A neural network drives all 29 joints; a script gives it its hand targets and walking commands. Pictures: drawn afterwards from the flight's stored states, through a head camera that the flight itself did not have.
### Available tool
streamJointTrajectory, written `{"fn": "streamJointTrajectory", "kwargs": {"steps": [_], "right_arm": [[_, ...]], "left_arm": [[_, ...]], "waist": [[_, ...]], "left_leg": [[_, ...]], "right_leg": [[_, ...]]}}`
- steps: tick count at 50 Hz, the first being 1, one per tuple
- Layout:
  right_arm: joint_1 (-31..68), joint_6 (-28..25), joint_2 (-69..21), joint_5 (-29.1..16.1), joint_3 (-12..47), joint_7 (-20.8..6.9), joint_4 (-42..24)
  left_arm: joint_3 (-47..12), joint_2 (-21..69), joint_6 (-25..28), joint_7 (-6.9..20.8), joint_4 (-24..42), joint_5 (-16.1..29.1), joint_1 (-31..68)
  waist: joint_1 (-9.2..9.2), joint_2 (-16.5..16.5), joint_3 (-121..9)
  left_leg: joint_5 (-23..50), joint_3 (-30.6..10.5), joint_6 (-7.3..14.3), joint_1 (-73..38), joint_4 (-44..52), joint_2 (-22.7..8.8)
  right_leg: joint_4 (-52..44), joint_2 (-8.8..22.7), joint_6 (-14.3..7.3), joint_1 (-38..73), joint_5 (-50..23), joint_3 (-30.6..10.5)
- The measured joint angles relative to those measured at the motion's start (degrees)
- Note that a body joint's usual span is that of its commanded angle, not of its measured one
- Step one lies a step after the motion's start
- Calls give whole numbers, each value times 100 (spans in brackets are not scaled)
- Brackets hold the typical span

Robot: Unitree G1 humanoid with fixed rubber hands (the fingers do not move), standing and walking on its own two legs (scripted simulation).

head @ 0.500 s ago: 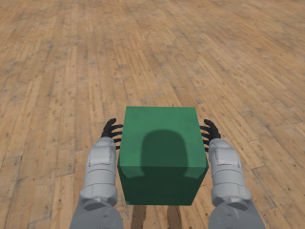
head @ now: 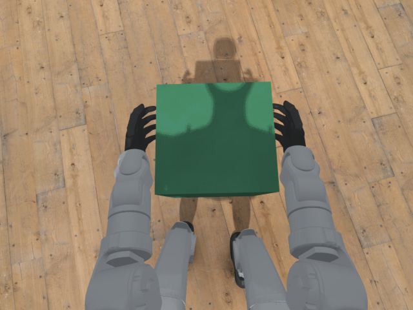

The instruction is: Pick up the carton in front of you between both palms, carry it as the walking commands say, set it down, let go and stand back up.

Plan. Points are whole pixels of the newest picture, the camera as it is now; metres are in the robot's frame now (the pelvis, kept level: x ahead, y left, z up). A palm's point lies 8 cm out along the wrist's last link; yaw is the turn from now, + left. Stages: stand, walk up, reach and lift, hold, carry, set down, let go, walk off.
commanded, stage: set down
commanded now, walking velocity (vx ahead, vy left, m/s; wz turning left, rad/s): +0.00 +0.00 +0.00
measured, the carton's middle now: (213, 150) +0.40 +0.02 -0.16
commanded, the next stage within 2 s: none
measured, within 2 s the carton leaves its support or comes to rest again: neither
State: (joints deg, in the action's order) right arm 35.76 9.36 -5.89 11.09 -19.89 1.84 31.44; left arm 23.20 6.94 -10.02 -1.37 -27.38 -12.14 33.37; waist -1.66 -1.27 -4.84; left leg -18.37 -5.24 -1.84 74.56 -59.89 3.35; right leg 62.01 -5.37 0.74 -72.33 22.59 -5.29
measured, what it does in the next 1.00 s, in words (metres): lowers itself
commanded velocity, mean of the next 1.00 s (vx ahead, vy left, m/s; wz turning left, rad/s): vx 0.00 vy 0.00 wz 0.00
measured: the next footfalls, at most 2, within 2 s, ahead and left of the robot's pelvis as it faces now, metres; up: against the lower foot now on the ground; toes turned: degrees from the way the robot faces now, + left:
none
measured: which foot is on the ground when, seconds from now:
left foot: down 0.00-1.00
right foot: down 0.00-1.00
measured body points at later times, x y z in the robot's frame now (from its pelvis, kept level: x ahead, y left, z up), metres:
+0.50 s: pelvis -0.02 +0.00 -0.12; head +0.25 +0.02 +0.23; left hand +0.43 +0.19 -0.23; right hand +0.46 -0.11 -0.23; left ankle +0.07 +0.13 -0.64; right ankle +0.04 -0.12 -0.64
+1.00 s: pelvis -0.05 +0.00 -0.24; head +0.29 +0.02 +0.05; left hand +0.46 +0.21 -0.38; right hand +0.51 -0.09 -0.38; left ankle +0.07 +0.13 -0.64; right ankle +0.04 -0.12 -0.64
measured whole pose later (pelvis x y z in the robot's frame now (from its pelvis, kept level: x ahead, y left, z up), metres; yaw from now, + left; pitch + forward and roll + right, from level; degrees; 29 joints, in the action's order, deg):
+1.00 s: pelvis -0.05 +0.00 -0.24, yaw -2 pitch +47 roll -1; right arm 75.3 13.4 7.5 7.7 -18.9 5.4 51.8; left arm 29.2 -3.7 -15.4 -4.7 -40.6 -9.7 68.1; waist -4.6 -2.3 3.2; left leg -27.6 -4.8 -4.3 127.9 -109.1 6.7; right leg 111.5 -10.1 3.9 -125.3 32.8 -3.8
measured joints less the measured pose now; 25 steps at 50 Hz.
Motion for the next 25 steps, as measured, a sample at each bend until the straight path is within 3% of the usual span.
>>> {"fn": "streamJointTrajectory", "kwargs": {"steps": [14, 25], "right_arm": [[841, 276, 98, 172, -347, 84, 632], [1700, 225, 496, -105, -158, 211, 950]], "left_arm": [[411, -205, -285, 58, -639, -143, 841], [372, -454, -285, -145, -767, 110, 1599]], "waist": [[-96, -69, -794], [-146, -60, -559]], "left_leg": [[-521, -27, -68, 1903, -1523, 86], [-756, -19, -104, 3369, -2832, 193]], "right_leg": [[1521, -133, 17, -1891, 531, 58], [2809, -234, 131, -3323, 798, 93]]}}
